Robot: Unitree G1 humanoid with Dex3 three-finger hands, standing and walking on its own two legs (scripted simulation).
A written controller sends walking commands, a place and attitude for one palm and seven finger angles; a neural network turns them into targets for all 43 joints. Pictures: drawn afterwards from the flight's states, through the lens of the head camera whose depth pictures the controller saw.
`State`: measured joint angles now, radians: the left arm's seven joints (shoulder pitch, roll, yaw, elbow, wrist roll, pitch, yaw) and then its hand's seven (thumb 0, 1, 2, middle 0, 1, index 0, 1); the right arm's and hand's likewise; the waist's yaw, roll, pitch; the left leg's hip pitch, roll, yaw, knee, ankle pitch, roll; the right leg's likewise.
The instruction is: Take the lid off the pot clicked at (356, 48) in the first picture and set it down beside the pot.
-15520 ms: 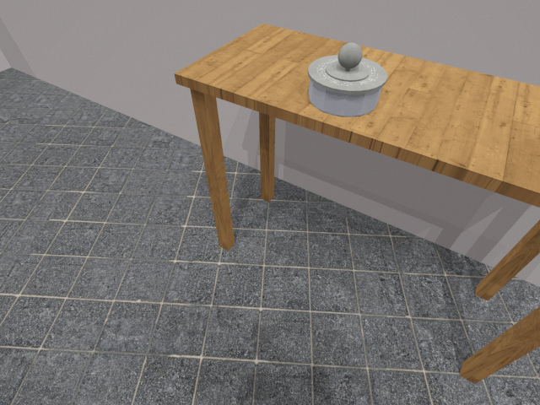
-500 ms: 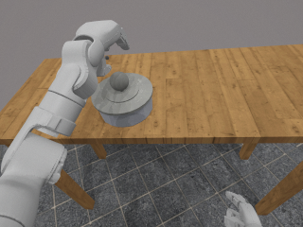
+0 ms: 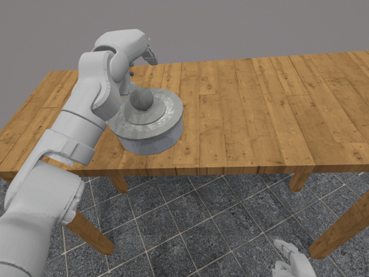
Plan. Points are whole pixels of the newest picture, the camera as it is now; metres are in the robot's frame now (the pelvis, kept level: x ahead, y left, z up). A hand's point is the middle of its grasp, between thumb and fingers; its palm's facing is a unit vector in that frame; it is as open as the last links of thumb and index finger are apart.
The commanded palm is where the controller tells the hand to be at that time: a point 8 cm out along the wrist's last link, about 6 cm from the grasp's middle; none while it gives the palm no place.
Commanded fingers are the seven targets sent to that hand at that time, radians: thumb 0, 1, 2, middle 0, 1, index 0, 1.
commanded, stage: lower the open fingers around the knob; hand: left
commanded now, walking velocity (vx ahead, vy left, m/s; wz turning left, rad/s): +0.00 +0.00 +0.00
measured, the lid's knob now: (141, 98) +0.46 +0.11 +0.17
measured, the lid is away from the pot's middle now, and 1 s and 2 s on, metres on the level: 0.00 0.00 0.01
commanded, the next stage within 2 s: close the fingers and squeeze the knob in 1.58 s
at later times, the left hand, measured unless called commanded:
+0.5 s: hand (134, 95) +0.41 +0.10 +0.21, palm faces -0.13 -0.03 -0.99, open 10.3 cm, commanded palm +0.39 +0.11 +0.27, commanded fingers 0.00 -0.45 1.74 -0.86 -0.08 -0.86 -0.08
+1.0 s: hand (138, 103) +0.42 +0.10 +0.19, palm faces -0.17 -0.04 -0.98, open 10.3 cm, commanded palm +0.40 +0.11 +0.24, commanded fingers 0.00 -0.45 1.74 -0.86 -0.08 -0.86 -0.08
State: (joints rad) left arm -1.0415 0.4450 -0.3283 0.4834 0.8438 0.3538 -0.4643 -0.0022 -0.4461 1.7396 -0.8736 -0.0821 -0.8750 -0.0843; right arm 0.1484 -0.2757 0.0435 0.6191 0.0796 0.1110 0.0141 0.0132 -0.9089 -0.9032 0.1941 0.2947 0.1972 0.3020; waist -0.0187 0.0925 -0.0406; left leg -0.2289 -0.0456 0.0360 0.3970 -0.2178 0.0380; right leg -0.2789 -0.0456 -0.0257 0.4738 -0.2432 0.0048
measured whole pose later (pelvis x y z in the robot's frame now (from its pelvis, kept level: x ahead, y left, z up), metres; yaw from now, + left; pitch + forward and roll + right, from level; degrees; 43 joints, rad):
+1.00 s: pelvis +0.00 -0.01 +0.00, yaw +0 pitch +1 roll +1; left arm -0.88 0.41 -0.36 0.46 0.83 0.36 -0.39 0.00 -0.44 1.74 -0.80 -0.06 -0.87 -0.08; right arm 0.15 -0.28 0.03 0.63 0.08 0.15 0.02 0.01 -0.91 -0.90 0.19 0.29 0.20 0.30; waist -0.02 0.10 -0.03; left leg -0.21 -0.03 0.03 0.41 -0.22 0.02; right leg -0.26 -0.03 -0.03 0.48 -0.25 -0.01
